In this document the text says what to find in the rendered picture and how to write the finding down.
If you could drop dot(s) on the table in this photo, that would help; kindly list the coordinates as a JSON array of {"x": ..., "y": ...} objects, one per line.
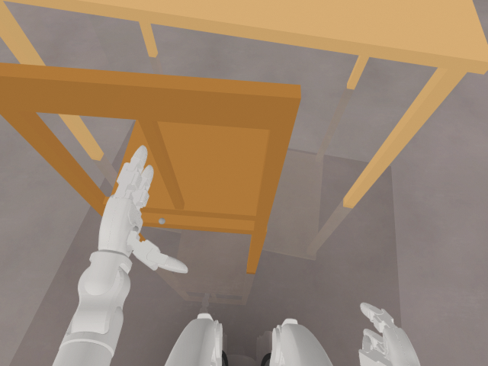
[{"x": 441, "y": 33}]

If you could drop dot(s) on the chair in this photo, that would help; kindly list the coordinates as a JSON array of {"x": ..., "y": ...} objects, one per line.
[{"x": 217, "y": 146}]

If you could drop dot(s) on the robot right hand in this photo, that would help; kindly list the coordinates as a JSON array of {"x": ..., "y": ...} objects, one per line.
[{"x": 393, "y": 349}]

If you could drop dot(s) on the robot left hand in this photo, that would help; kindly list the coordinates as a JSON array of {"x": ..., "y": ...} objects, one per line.
[{"x": 122, "y": 214}]

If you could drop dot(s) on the robot right thigh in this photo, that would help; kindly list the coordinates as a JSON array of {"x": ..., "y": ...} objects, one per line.
[{"x": 295, "y": 345}]

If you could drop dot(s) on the robot thigh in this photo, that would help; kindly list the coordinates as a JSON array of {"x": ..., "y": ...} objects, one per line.
[
  {"x": 199, "y": 343},
  {"x": 295, "y": 345}
]

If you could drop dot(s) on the robot left forearm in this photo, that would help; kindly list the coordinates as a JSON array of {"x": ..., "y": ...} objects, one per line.
[{"x": 92, "y": 335}]

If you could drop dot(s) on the robot left thigh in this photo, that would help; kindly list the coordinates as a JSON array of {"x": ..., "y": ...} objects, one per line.
[{"x": 199, "y": 343}]

